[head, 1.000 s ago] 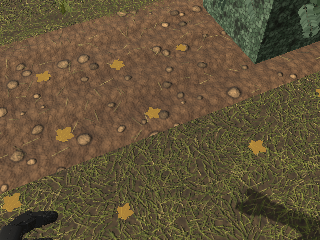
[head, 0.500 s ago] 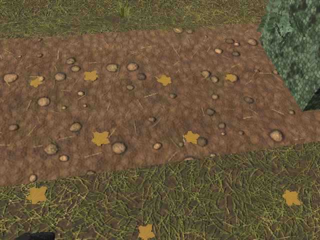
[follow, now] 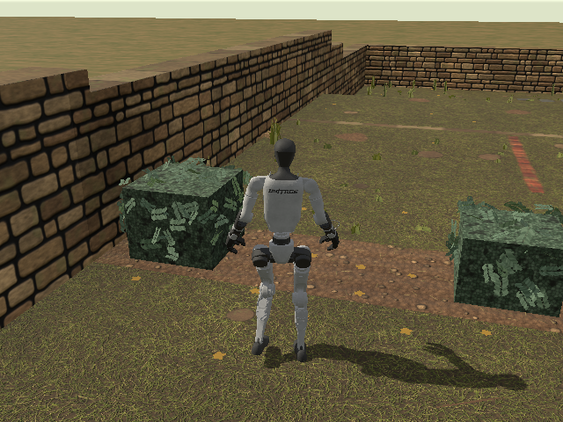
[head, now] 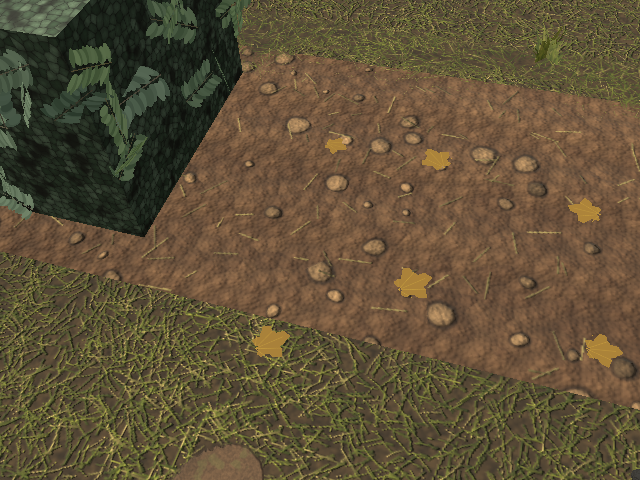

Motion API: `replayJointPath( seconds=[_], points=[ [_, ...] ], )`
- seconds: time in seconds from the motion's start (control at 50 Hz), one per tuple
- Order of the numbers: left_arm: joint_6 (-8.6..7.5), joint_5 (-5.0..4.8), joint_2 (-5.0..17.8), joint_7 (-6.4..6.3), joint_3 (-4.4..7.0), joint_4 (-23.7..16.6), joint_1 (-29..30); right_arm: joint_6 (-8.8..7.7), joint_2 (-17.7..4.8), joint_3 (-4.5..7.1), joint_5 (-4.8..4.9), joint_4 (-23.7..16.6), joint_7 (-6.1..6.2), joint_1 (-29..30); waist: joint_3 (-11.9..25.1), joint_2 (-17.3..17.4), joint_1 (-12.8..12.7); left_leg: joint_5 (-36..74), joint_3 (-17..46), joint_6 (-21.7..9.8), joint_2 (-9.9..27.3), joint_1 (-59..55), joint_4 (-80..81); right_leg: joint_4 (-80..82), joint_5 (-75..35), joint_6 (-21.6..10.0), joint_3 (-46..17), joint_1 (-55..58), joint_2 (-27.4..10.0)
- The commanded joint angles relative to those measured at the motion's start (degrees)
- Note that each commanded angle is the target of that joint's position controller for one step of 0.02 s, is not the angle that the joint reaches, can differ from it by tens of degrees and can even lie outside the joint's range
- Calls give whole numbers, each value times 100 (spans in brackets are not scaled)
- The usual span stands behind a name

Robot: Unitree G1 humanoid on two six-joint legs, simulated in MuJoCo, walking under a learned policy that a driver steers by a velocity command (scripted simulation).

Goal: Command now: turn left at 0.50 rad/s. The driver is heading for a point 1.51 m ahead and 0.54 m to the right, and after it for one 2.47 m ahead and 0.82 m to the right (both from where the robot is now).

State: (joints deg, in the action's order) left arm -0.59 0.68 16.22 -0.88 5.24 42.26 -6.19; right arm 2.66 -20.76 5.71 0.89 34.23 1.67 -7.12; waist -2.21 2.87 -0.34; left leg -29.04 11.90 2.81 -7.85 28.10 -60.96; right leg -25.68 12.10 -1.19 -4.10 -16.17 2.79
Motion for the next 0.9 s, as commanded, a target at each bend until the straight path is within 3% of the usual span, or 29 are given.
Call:
replayJointPath(
  seconds=[0.02,0.06,0.08,0.12,0.14,0.16,0.2,0.22,0.24,0.26,0.28,0.3,0.32,0.36,0.42,0.48,0.52,0.58,0.6,0.62,0.64,0.66,0.68,0.7,0.72,0.74,0.78,0.84,0.9],
  points=[
    [-16,-79,649,-79,56,-461,319,-28,-509,145,-5,-230,-4,-296,487,-790,147,202,-235,241,337,595,-1044,556,-2375,-1209,-1291,846,-1561],
    [28,-33,731,-108,66,-359,4,-75,-286,32,40,-334,-11,-63,586,-1028,-17,269,-463,275,374,581,-444,536,-2639,-1233,-1010,1185,-1437],
    [37,-27,695,-103,42,-318,-101,-99,-144,-43,4,-362,1,47,683,-1114,-89,207,-462,289,442,357,60,494,-2676,-1245,-992,1243,-1395],
    [51,-59,536,-29,-48,-288,63,-124,243,-210,-122,-320,-16,16,811,-1319,19,97,-747,288,723,-681,1573,506,-2386,-1106,-803,891,-1167],
    [80,-108,678,16,-1,-270,-27,-136,212,-196,-112,-292,-23,67,684,-1528,-69,163,-954,322,636,-945,2121,526,-2262,-1098,-903,766,-1095],
    [110,-154,937,40,78,-262,-162,-143,31,-125,-70,-247,-17,51,587,-1605,-122,453,-1052,325,510,-1083,2564,456,-2259,-1118,-1094,754,-1121],
    [129,-272,1206,55,157,-300,-199,-170,-154,-25,-16,-103,1,-242,551,-1497,54,1411,-1106,140,306,-1587,3857,286,-2359,-1044,-1470,691,-1125],
    [112,-331,1169,36,153,-330,-221,-186,-281,22,-4,-59,14,-396,618,-1376,106,1836,-945,-47,453,-2072,4288,214,-2014,-845,-1608,442,-1069],
    [69,-311,976,25,99,-366,-236,-177,-516,86,-37,-49,64,-626,820,-1030,156,2414,-635,-262,1027,-2839,4137,-73,-1208,-522,-1527,-177,-913],
    [-5,-247,551,56,0,-490,-293,-107,-988,203,-203,-61,135,-697,916,376,44,3918,268,-859,2232,-3345,3803,-1105,346,-71,-714,-1263,-307],
    [-39,-292,633,46,20,-549,-271,-91,-877,211,-330,-26,91,-607,922,1312,177,4421,889,-1652,3085,-2875,4053,-2068,2248,211,87,-1706,-18],
    [-6,-281,998,36,157,-493,-260,-147,-504,96,-363,-152,76,-445,756,896,236,4688,828,-1895,3156,-2683,4168,-3302,2481,392,15,-1853,-257],
    [86,-304,983,14,215,-400,-419,-198,-254,19,-321,-178,92,-131,622,706,42,4643,361,-1693,2867,-2550,4133,-3873,2245,456,2,-1957,-335],
    [304,-253,807,-44,209,-305,-658,-282,-114,-11,-153,-201,111,302,382,651,-120,4553,-371,-1386,2496,-2419,4090,-4187,1561,636,45,-2139,-492],
    [382,-258,543,42,105,-629,-296,-261,-175,41,-169,-97,151,136,307,643,71,4215,-889,-1407,2396,-2465,4179,-3583,958,777,372,-2168,-625],
    [382,-234,422,211,24,-918,-54,-225,-399,139,-153,-44,130,46,462,672,218,4122,-1199,-1413,2540,-2511,4072,-2588,886,657,600,-1656,-720],
    [421,-228,554,288,67,-1010,-123,-248,-585,214,-74,-18,47,65,523,679,178,4219,-1364,-1366,2661,-2381,3959,-2121,867,504,839,-1187,-639],
    [540,-247,697,333,176,-1056,-351,-338,-636,263,101,25,-85,154,539,660,-13,4102,-1633,-1062,2753,-2277,3440,-1198,542,200,1072,-537,-473],
    [551,-245,755,299,244,-978,-644,-354,-555,254,143,76,-112,141,616,508,-188,4031,-1907,-814,2613,-2008,2893,-638,106,31,1131,86,-300],
    [527,-217,1101,193,405,-860,-1155,-389,-373,217,111,195,-159,-178,843,-185,-388,3563,-2260,-400,2188,-1312,1755,-50,-1095,-293,669,1217,-272],
    [465,-209,1992,62,599,-947,-1432,-416,125,46,-225,-180,-157,16,893,-2160,-288,-515,-2401,202,1292,832,-295,37,-4140,-1173,-1838,2524,-1817],
    [246,47,2035,156,528,-1140,-1297,-437,-16,33,-236,-368,-99,390,1670,-1933,-472,-1368,-1033,279,719,1422,-1379,381,-3706,-2348,-3257,2331,-2627],
    [97,26,1732,208,436,-1113,-1122,-430,-285,88,-105,-370,-60,675,1431,-1180,-535,-1010,-671,150,888,1505,-1521,561,-2895,-2173,-2731,2115,-2404],
    [34,-102,1515,162,375,-1035,-915,-446,-288,92,-75,-380,-26,738,1015,-1016,-352,-488,-595,-3,967,1528,-1224,601,-2200,-1801,-2303,1823,-2025],
    [63,-224,1317,97,307,-1059,-610,-444,-335,118,-132,-282,32,649,795,-733,-186,-24,-556,-40,1067,1482,-847,618,-1783,-1493,-2030,1564,-1754],
    [117,-264,1220,30,247,-1133,-288,-430,-429,162,-168,-260,58,550,676,-803,-6,324,-551,-28,1046,1211,-529,635,-1760,-1334,-1816,1189,-1555],
    [181,-176,1236,-68,229,-1233,-114,-420,-318,142,-174,-129,8,326,785,-828,115,785,-635,60,804,790,-281,631,-1990,-1259,-1652,886,-1319],
    [226,-202,1336,-137,263,-1206,-214,-406,-103,54,-139,-71,-15,314,829,-772,80,1034,-584,193,564,635,587,555,-1720,-1200,-1784,842,-1142],
    [272,-180,1304,-163,239,-1238,-104,-379,-104,27,-122,15,-45,253,856,-975,41,1274,-585,260,537,352,1171,433,-1168,-1089,-1871,674,-1058]
  ],
)
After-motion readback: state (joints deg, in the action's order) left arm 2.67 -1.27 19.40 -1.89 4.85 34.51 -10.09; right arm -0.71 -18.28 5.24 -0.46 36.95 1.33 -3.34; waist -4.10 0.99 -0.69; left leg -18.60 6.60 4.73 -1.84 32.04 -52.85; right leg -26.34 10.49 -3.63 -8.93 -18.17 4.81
